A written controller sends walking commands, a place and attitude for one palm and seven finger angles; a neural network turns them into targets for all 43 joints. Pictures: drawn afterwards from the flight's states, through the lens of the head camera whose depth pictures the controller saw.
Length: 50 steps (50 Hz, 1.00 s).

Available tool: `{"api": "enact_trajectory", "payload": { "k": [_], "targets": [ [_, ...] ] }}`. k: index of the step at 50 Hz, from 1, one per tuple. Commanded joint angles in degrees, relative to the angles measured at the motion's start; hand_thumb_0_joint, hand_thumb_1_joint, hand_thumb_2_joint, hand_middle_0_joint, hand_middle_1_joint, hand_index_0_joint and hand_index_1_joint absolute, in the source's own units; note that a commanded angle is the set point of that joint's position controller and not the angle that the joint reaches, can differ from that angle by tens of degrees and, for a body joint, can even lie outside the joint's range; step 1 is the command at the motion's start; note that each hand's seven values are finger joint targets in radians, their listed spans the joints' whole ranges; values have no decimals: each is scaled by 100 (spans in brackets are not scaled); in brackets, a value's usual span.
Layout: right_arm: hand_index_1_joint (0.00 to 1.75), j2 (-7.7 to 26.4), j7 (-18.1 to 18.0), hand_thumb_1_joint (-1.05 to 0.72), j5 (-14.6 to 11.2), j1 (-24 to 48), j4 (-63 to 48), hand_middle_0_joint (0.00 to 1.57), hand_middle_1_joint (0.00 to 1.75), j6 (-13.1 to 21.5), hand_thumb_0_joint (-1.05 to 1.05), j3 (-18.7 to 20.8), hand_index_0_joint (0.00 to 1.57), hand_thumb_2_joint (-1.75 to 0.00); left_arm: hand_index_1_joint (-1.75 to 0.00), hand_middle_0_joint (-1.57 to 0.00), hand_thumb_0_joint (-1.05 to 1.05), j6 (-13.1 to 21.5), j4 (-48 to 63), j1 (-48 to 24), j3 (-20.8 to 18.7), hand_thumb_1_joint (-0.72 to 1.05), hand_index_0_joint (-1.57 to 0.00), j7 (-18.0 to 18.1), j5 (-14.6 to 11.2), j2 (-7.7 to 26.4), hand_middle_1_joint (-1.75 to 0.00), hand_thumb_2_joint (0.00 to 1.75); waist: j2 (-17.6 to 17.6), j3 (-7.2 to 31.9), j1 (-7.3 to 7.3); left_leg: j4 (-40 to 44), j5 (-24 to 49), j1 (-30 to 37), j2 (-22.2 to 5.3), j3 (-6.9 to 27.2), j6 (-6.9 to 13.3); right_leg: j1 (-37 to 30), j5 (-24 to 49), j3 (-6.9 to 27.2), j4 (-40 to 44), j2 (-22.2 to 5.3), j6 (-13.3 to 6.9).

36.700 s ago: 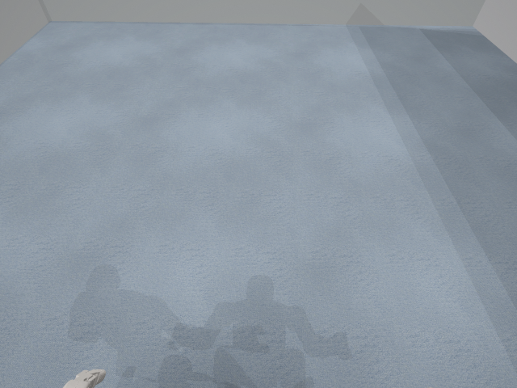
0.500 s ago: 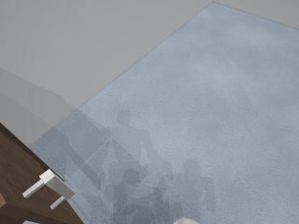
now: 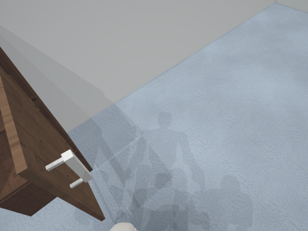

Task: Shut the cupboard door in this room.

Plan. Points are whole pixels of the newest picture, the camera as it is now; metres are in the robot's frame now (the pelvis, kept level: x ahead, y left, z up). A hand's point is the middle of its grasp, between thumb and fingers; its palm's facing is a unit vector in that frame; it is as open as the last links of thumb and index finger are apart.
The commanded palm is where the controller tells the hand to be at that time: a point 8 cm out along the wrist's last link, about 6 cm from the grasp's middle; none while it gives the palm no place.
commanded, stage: stand and wait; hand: left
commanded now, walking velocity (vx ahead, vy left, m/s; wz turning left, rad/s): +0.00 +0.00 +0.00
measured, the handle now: (71, 172) +0.25 +0.25 -0.02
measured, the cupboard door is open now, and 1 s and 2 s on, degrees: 83 83 83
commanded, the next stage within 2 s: turn or walk to find it in 0.22 s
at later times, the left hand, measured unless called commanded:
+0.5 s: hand out of the picture +0.03 +0.22 -0.17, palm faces +0.12 -0.96 -0.23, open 7.3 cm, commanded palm none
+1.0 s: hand out of the picture -0.06 +0.26 -0.19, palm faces +0.33 -0.92 -0.22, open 7.3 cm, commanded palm none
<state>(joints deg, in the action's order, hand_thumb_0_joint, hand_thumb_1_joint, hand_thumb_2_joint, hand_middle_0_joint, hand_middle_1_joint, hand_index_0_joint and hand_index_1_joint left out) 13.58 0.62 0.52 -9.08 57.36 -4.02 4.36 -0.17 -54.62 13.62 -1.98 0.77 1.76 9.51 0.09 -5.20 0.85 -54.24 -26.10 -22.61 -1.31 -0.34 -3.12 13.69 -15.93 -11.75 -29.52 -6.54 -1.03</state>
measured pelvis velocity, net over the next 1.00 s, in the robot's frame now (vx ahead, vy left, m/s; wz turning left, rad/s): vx -0.04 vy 0.05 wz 0.30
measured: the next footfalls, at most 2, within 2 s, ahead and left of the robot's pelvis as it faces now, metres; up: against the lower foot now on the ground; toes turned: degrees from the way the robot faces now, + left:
left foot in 0.12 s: +0.01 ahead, +0.14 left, +0.00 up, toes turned +5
right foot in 0.50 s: +0.03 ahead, -0.10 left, +0.00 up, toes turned -1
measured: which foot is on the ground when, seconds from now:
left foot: up 0.00-0.10, down 0.12-0.52, up 0.54-0.86, down 0.88-1.00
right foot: down 0.00-0.12, up 0.14-0.48, down 0.50-0.88, up 0.90-1.00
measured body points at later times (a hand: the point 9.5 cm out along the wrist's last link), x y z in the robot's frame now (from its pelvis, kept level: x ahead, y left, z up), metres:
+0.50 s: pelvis -0.01 +0.02 +0.00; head +0.02 +0.02 +0.44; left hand +0.03 +0.27 -0.15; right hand +0.07 -0.21 -0.16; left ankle -0.03 +0.14 -0.74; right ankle -0.01 -0.10 -0.74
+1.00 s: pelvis -0.04 +0.05 -0.01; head +0.00 +0.08 +0.44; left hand -0.08 +0.31 -0.17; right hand +0.10 -0.17 -0.14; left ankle -0.07 +0.15 -0.74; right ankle -0.03 -0.09 -0.68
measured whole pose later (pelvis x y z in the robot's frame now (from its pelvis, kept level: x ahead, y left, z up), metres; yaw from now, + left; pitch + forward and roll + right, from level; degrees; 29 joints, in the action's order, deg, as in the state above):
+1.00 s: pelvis -0.04 +0.05 -0.01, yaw +17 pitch +1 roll -1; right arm 10.8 -0.4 1.1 -9.4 55.8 -1.0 3.2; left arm -3.9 -57.2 11.3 -4.2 0.6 1.1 14.2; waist -2.7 -5.3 0.6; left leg -32.8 -17.3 -16.2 -0.8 -2.8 1.5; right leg 24.8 -28.1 -5.1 -57.7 -6.0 3.6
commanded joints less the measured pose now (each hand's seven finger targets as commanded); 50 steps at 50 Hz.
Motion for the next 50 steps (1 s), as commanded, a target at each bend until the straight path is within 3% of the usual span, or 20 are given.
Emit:
{"api": "enact_trajectory", "payload": {
  "k": [1, 4, 5, 6, 7, 8, 12, 18, 23, 24, 25, 26, 27, 31, 37, 40, 42, 44, 46, 50],
  "targets": [
    [30, 83, -13, -90, -26, 309, -473, 20, 30, 243, 0, -96, 20, -90, -30, -20, 0, 92, 48, 571, -322, 90, -20, 89, 22, 1313, -30, 90, -1170, 717, 280, 1200, -114, 45, 96, -267, 54, -1045, 2857, 1125, 731, -1282, -674],
    [30, 120, -49, -90, -16, -265, -210, 20, 30, 365, 0, -121, 20, -90, -30, -20, 0, 65, -57, 308, -303, 90, -20, 107, -70, 1243, -30, 90, -884, 940, -56, 3061, 1320, 1298, 43, -375, 129, -614, 2377, 846, 172, -1036, -278],
    [30, 371, -50, -90, -9, -405, -169, 20, 30, 430, 0, -73, 20, -90, -30, -20, 0, 38, -53, 309, -251, 90, -20, 99, -110, 1032, -30, 90, -181, 1076, -118, 3515, 2102, 2060, -409, 105, 252, -37, 1604, 604, -370, -697, -3],
    [30, 841, -86, -90, 46, -460, -190, 20, 30, 462, 0, 14, 20, -90, -30, -20, 0, -6, 38, 469, -170, 90, -20, 79, -136, 663, -30, 90, 1210, 1042, -109, 3440, 3606, 2535, -1579, 1387, 754, 985, -240, 325, -999, -118, 343],
    [30, 956, -139, -90, 33, -504, -158, 20, 30, 409, 0, 25, 20, -90, -30, -20, 0, -34, 55, 226, -77, 90, -20, 84, -117, 563, -30, 90, 1435, 825, -218, 3548, 4533, 2171, -2029, 1568, 1226, 1108, -1778, 518, -1563, 44, 433],
    [30, 836, -224, -90, 58, -416, -83, 20, 30, 435, 0, -6, 20, -90, -30, -20, 0, -110, -35, -2, -70, 90, -20, 117, -110, 556, -30, 90, 1675, 708, -261, 3676, 4527, 1835, -1893, 1516, 1328, 1008, -1870, 894, -2002, 52, 446],
    [30, 508, -294, -90, 41, -54, -34, 20, 30, 477, 0, -101, 20, -90, -30, -20, 0, -109, -412, 163, -59, 90, -20, 24, -105, 504, -30, 90, 850, 423, -22, 3515, 4730, 1896, -1347, 741, 1190, 1085, -1002, 983, -2247, 88, 425],
    [30, 586, -258, -90, 60, -310, 57, 20, 30, 424, 0, 14, 20, -90, -30, -20, 0, -96, -300, -177, -77, 90, -20, 36, -122, 488, -30, 90, 802, 463, -176, 3408, 4740, 1887, -1260, 950, 1203, 784, -1047, 767, -1407, 187, 507],
    [30, 579, -207, -90, 36, -115, -13, 20, 30, 391, 0, 37, 20, -90, -30, -20, 0, -13, -332, 243, -114, 90, -20, 68, -128, 562, -30, 90, 724, 644, 72, 2980, 3981, 1401, -960, 1139, 952, -154, 70, 652, 222, 267, 464],
    [30, 479, -183, -90, 6, -122, -40, 20, 30, 393, 0, 33, 20, -90, -30, -20, 0, 29, -338, 332, -139, 90, -20, 90, -113, 702, -30, 90, 440, 717, 116, 2705, 3402, 991, -756, 1056, 732, -704, 728, 789, 710, 74, 407],
    [30, 284, -144, -90, -28, -182, -98, 20, 30, 395, 0, 10, 20, -90, -30, -20, 0, 64, -329, 345, -206, 90, -20, 125, -70, 1019, -30, 90, -312, 804, 104, 2163, 2390, 200, -337, 620, 456, -1360, 1449, 1433, 779, -685, 171],
    [30, 73, -108, -90, -30, -123, -248, 20, 30, 384, 0, -36, 20, -90, -30, -20, 0, 76, -294, 441, -267, 90, -20, 130, -35, 1341, -30, 90, -1203, 664, 172, 1360, 507, -387, 259, 68, 214, -1475, 2224, 2063, 929, -1608, -344],
    [30, 226, -137, -90, 11, 91, -344, 20, 30, 252, 0, 21, 20, -90, -30, -20, 0, 101, -228, 585, -333, 90, -20, 122, -63, 1418, -30, 90, -1906, 587, 344, 267, -836, -413, 204, 214, 195, -860, 2455, 2448, 1215, -2020, -781],
    [30, 161, -36, -90, 17, -167, -156, 20, 30, 146, 0, 58, 20, -90, -30, -20, 0, 56, 138, -196, -273, 90, -20, 143, -34, 1065, -30, 90, -884, 249, -52, -996, -150, -443, -29, 196, 102, -272, 2084, 1260, 1054, -1375, -622],
    [30, 67, 14, -90, -7, 134, -370, 20, 30, 191, 0, -22, 20, -90, -30, -20, 0, 42, 146, 138, -374, 90, -20, 101, 5, 1353, -30, 90, -1141, 417, 188, 455, -155, -151, -14, -295, 10, -627, 2155, 940, 859, -1362, -625],
    [30, 107, 6, -90, -16, -54, -395, 20, 30, 262, 0, -39, 20, -90, -30, -20, 0, 20, 137, 91, -418, 90, -20, 87, -3, 1407, -30, 90, -1146, 651, 92, 1568, 216, 280, -14, -477, 30, -759, 2267, 762, 437, -1377, -494],
    [30, 277, 9, -90, 5, -446, -315, 20, 30, 324, 0, -3, 20, -90, -30, -20, 0, -39, 176, 12, -415, 90, -20, 68, -80, 1363, -30, 90, -627, 829, -149, 2835, 1386, 1317, -50, -460, 109, -169, 1660, 442, -257, -1180, -78],
    [30, 1234, -31, -90, 63, -850, -378, 20, 30, 372, 0, 220, 20, -90, -30, -20, 0, -115, 490, -46, -265, 90, -20, 14, -123, 721, -30, 90, 1880, 821, -367, 3667, 3592, 2078, -2137, 2246, 1153, 1743, -2035, 158, -2251, -30, 575],
    [30, 1145, -145, -90, 89, -763, -306, 20, 30, 353, 0, 217, 20, -90, -30, -20, 0, -185, 500, -617, -258, 90, -20, 37, -78, 726, -30, 90, 1552, 621, -417, 3810, 2655, 1407, -1973, 2159, 1445, 1810, -1802, 931, -3259, -50, 493],
    [30, 769, -179, -90, 73, -170, -477, 20, 30, 410, 0, 72, 20, -90, -30, -20, 0, -150, 202, -297, -267, 90, -20, -57, -77, 779, -30, 90, 786, 629, -107, 3647, 2833, 1369, -1249, 1220, 1182, 1616, -839, 986, -3206, 35, 511]
  ]
}}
